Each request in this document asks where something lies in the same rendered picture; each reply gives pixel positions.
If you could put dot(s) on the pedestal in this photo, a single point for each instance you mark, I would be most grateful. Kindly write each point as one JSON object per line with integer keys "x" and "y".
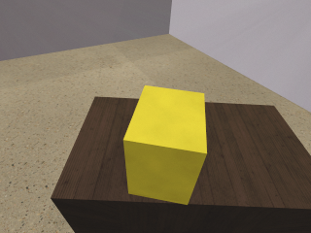
{"x": 256, "y": 176}

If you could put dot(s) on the carton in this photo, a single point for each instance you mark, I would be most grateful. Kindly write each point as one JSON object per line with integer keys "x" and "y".
{"x": 165, "y": 144}

